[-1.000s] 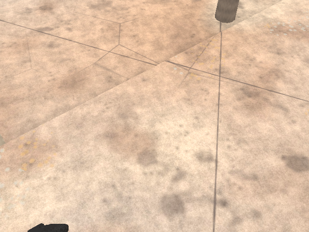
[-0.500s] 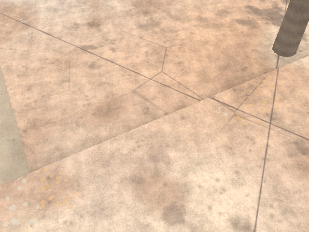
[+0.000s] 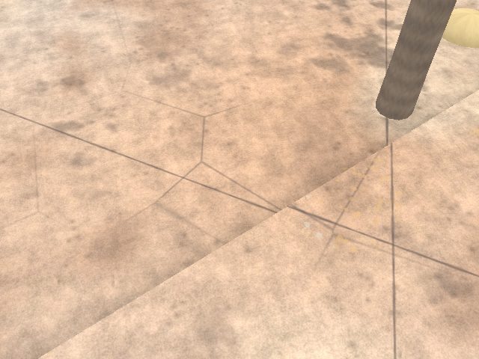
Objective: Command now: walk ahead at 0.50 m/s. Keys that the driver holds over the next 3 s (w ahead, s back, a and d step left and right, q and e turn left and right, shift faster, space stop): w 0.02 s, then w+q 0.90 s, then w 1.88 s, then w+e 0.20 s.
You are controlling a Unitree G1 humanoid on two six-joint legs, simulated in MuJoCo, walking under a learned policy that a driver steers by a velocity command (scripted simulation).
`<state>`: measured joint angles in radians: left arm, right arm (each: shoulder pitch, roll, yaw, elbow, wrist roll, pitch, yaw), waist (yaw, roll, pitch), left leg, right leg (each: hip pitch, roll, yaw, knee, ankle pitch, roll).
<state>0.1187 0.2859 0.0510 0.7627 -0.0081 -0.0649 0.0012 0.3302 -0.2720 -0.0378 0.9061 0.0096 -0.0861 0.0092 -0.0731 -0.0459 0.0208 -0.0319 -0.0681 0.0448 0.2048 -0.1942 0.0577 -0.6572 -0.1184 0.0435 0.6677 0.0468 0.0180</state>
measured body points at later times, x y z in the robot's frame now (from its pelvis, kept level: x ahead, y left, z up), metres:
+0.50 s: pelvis +0.27 -0.05 +0.00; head +0.29 -0.04 +0.45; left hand +0.25 +0.24 -0.13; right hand +0.47 -0.28 -0.11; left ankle +0.39 +0.15 -0.68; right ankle +0.24 -0.15 -0.75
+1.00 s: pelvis +0.53 +0.09 +0.00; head +0.55 +0.12 +0.45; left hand +0.58 +0.42 -0.09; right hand +0.72 -0.14 -0.11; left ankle +0.47 +0.14 -0.75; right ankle +0.77 -0.01 -0.69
